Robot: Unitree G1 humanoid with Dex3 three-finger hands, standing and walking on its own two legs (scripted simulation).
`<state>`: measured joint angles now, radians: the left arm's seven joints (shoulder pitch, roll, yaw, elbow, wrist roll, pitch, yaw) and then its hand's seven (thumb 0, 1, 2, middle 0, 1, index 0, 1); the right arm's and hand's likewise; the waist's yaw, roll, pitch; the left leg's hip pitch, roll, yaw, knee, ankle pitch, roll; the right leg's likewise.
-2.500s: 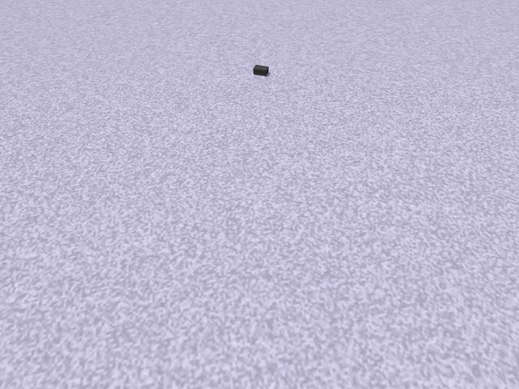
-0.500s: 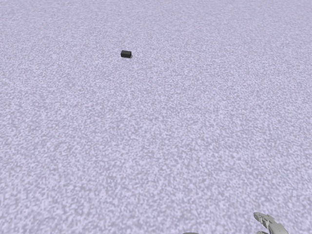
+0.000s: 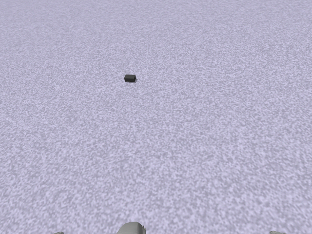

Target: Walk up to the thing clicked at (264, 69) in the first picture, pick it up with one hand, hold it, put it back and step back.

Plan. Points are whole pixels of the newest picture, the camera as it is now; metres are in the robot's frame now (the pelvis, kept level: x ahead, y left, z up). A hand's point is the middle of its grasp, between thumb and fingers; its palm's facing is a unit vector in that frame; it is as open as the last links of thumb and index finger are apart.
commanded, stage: walk up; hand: left
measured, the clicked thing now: (130, 78) +1.62 +0.36 -0.75
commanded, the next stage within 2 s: none
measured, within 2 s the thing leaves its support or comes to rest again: neither
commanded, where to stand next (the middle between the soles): +1.22 +0.13 m, yaw -2 degrees
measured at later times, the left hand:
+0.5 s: hand (73, 167) +0.35 +0.33 -0.14, palm faces -0.08 -0.93 -0.35, open 7.4 cm
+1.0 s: hand (89, 120) +0.56 +0.32 -0.13, palm faces -0.01 -0.92 -0.39, open 7.4 cm
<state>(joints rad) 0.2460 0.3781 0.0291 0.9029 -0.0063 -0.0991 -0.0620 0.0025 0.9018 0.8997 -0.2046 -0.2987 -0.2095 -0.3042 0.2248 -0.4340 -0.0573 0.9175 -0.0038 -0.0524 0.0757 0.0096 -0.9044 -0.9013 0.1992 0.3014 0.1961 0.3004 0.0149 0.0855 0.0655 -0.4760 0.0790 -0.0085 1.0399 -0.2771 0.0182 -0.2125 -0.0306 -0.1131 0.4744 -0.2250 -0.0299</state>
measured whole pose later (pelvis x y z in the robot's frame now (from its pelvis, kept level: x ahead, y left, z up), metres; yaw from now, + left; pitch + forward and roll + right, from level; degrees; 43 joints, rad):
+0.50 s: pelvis +0.28 +0.06 +0.00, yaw -1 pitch -2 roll +1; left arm 0.24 0.45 0.03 0.92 0.00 -0.06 -0.07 0.01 0.91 0.90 -0.20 -0.30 -0.21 -0.30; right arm 0.27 -0.39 -0.05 0.89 0.00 -0.09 0.07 0.00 -0.90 -0.90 0.20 0.30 0.20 0.30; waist -0.01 -0.05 0.08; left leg -0.14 0.02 0.12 0.44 -0.26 0.03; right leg -0.52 -0.12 -0.02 0.88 -0.28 -0.01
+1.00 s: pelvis +0.51 +0.04 +0.00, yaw +1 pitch -2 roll -2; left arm 0.31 0.40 0.04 0.89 0.01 -0.10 -0.05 0.00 0.90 0.90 -0.21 -0.30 -0.21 -0.30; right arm 0.22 -0.43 -0.07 0.91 -0.03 -0.03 0.09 0.01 -0.90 -0.90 0.20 0.30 0.20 0.30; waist 0.03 0.07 0.07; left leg -0.51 0.11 0.00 0.72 -0.18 -0.01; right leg -0.12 -0.03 -0.11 0.42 -0.26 -0.01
